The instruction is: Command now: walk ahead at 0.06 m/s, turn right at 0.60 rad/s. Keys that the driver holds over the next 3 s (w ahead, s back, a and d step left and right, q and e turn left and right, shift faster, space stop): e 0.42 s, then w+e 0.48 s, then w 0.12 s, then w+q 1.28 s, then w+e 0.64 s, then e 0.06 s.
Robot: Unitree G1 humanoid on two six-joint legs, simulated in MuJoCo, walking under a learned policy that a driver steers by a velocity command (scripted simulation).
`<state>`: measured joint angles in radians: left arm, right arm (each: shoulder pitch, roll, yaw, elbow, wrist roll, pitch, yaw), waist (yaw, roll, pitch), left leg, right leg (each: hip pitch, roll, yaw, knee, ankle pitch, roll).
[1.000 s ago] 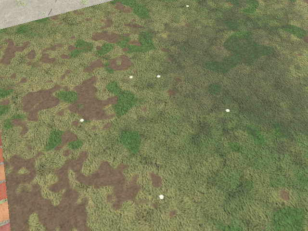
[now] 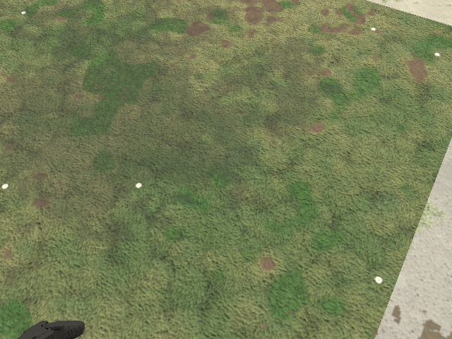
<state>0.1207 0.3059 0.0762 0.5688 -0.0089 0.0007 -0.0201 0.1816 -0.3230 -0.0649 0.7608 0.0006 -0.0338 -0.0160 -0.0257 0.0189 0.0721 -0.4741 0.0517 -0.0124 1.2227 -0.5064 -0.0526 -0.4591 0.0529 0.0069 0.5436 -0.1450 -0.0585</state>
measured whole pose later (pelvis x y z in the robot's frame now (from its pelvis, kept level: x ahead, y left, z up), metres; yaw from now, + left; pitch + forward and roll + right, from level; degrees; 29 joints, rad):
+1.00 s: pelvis +0.16 -0.08 +0.02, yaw -35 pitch +3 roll +1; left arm 0.41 0.25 0.04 0.71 -0.01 -0.04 0.01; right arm 0.11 -0.31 -0.07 0.67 -0.01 -0.10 0.04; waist 0.05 0.04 0.01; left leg -0.66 0.06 -0.02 0.79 -0.05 -0.04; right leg -0.06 0.05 0.08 0.31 -0.29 -0.06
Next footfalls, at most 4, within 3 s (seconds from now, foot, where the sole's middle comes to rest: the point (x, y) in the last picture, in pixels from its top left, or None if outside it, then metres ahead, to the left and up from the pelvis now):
0.30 left None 0.14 0.14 -0.76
0.74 right None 0.07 -0.13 -0.76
1.20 left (298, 307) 0.48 -0.17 -0.76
1.70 right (393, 255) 0.63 -0.48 -0.76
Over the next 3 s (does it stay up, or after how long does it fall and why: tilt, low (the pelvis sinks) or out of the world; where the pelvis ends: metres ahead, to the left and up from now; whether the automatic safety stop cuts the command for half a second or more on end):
stays up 1.24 -0.38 0.02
